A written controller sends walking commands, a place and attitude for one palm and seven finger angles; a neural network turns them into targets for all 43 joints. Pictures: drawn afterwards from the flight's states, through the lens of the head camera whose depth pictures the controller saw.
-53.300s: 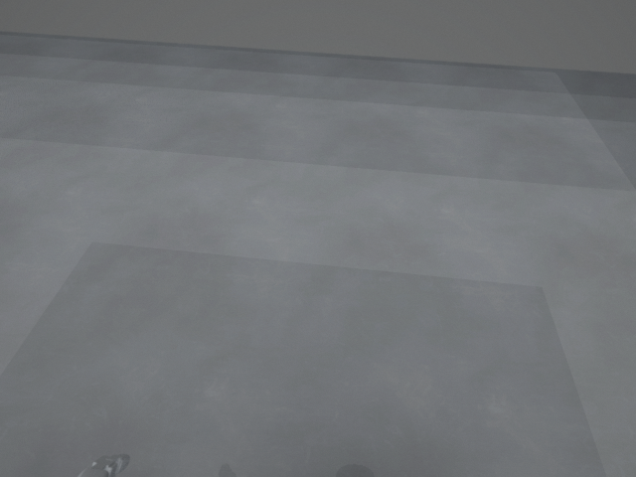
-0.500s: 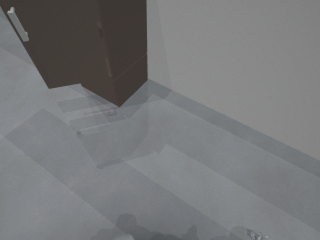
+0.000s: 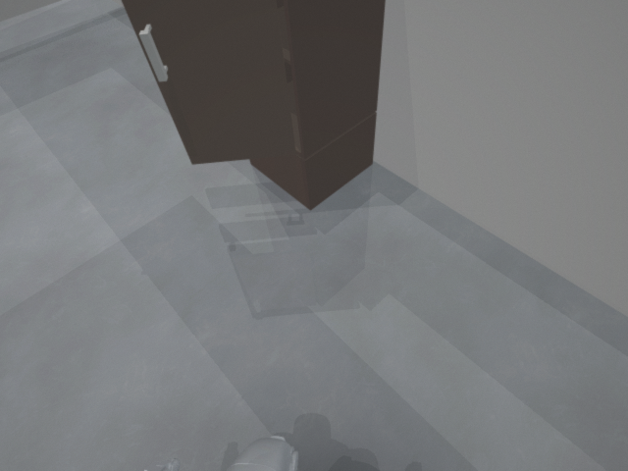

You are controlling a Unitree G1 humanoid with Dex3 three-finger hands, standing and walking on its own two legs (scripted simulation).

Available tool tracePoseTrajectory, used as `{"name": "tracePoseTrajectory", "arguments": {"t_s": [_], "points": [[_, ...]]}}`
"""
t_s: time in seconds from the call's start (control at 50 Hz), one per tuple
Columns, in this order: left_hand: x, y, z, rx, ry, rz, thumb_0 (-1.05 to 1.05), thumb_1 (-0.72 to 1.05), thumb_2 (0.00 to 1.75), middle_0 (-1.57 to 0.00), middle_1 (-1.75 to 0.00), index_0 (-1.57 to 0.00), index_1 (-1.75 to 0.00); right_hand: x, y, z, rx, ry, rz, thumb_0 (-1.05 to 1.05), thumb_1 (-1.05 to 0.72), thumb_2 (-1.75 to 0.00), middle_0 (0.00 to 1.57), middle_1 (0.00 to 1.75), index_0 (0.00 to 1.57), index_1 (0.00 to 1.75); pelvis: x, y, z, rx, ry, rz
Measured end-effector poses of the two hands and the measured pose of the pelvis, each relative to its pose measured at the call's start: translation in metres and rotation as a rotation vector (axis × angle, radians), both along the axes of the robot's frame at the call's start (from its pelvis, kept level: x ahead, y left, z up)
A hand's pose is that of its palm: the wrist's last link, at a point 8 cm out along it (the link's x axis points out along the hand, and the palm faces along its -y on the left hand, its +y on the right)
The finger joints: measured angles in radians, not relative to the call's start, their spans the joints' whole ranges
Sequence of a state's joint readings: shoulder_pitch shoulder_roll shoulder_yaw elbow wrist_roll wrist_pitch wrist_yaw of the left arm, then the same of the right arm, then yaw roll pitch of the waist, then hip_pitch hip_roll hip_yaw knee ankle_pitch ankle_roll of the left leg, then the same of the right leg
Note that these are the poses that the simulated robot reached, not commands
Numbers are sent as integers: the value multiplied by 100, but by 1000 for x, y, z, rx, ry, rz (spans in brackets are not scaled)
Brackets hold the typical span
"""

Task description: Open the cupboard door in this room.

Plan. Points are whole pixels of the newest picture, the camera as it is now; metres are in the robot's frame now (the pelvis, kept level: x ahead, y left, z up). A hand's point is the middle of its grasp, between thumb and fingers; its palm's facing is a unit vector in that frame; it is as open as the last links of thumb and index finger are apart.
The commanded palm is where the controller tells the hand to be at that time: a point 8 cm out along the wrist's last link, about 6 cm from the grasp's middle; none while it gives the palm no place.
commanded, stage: turn to face it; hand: left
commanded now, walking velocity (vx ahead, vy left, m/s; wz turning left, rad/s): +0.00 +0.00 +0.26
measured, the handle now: (155, 53) +1.09 +0.49 -0.03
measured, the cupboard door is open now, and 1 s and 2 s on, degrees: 51 51 51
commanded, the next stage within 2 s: take the last steps up to it in 0.06 s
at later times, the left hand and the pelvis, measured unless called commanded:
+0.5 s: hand out of the picture +0.04 +0.23 -0.16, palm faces +0.19 -0.96 -0.21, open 7.4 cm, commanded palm none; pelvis +0.03 +0.03 +0.01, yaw +8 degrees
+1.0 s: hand out of the picture +0.08 +0.18 -0.15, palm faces +0.29 -0.94 -0.18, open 7.3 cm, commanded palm none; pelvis +0.18 +0.04 +0.01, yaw +13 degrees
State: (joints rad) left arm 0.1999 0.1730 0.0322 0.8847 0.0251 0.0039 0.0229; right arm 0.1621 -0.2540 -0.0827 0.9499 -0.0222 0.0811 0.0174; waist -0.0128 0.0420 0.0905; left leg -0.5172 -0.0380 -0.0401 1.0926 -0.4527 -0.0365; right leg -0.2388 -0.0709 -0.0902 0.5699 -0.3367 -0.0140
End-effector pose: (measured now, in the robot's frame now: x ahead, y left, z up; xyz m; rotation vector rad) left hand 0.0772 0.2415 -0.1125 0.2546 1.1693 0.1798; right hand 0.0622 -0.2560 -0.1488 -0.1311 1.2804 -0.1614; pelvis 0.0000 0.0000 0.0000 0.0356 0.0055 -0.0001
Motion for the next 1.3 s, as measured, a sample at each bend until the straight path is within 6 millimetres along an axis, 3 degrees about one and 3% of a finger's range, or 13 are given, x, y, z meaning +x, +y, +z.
{"name": "tracePoseTrajectory", "arguments": {"t_s": [0.12, 0.26, 0.34, 0.44, 0.6, 0.72, 0.8, 0.92, 1.04, 1.12, 1.16, 1.2, 1.3], "points": [[-38, -8, -6, -37, 60, 93, 0, 92, 90, -20, -30, -20, -30, 28, 3, 12, -12, -8, 73, 1, -91, -90, 19, 29, 20, 30, 5, -4, 6, 14, -9, 59], [-91, 14, -36, -83, 147, 206, 0, 91, 90, -20, -30, -20, -30, 76, 34, 18, -53, -97, 195, 0, -91, -90, 19, 29, 20, 30, 9, 15, -8, -21, -18, 113], [-102, 28, -42, -96, 200, 229, 1, 91, 90, -20, -30, -20, -30, 80, 52, 25, -61, -138, 228, 0, -90, -90, 20, 29, 20, 30, 10, 23, -8, -20, -25, 113], [-76, 38, -26, -99, 141, 220, 1, 91, 90, -20, -30, -19, -30, 58, 61, 26, -46, -81, 220, 0, -90, -90, 20, 29, 20, 30, 18, 29, 4, -35, -18, 138], [-10, 32, -8, -67, 44, 175, 1, 91, 90, -19, -30, -19, -30, 18, 54, 8, 16, 85, 156, 0, -90, -90, 20, 30, 20, 30, 49, 23, 6, -15, -2, 146], [31, 12, -11, -46, -15, 176, 0, 91, 90, -20, -30, -19, -30, 16, 37, -12, 46, 204, 134, 0, -90, -90, 20, 30, 20, 30, 85, 10, -6, -7, -13, 168], [24, 1, -5, -55, 34, 242, 0, 93, 90, -20, -30, -20, -30, 55, 32, -1, 36, 199, 154, 1, -90, -90, 20, 29, 20, 30, 111, 11, 6, -3, -15, 177], [-1, -10, -6, -112, 199, 302, 0, 93, 90, -20, -30, -20, -30, 145, 47, 12, 22, 95, 197, 1, -91, -90, 19, 29, 20, 30, 149, 23, 14, -1, -5, 198], [-18, -12, -16, -188, 340, 397, 0, 91, 90, -20, -30, -20, -30, 246, 96, 13, 20, 1, 300, 0, -91, -90, 19, 29, 20, 30, 191, 56, 6, -18, -5, 226], [-14, 6, -32, -234, 428, 432, 0, 91, 90, -20, -30, -20, -30, 315, 144, 10, 12, -99, 357, 0, -91, -90, 19, 29, 20, 30, 224, 89, -9, -30, -6, 225], [-3, 22, -44, -250, 459, 425, 0, 91, 90, -20, -30, -20, -30, 339, 164, 6, -3, -163, 360, 0, -91, -90, 19, 29, 20, 30, 238, 107, -20, -43, -8, 222], [21, 44, -49, -240, 445, 403, 1, 91, 90, -20, -30, -20, -30, 349, 178, 9, -7, -185, 347, 0, -91, -90, 19, 29, 20, 30, 247, 117, -20, -33, -17, 206], [120, 107, -43, -173, 262, 312, 1, 91, 90, -20, -30, -19, -30, 343, 194, 19, -13, -161, 260, -1, -92, -90, 20, 29, 20, 30, 272, 139, -4, -29, -17, 170]]}}
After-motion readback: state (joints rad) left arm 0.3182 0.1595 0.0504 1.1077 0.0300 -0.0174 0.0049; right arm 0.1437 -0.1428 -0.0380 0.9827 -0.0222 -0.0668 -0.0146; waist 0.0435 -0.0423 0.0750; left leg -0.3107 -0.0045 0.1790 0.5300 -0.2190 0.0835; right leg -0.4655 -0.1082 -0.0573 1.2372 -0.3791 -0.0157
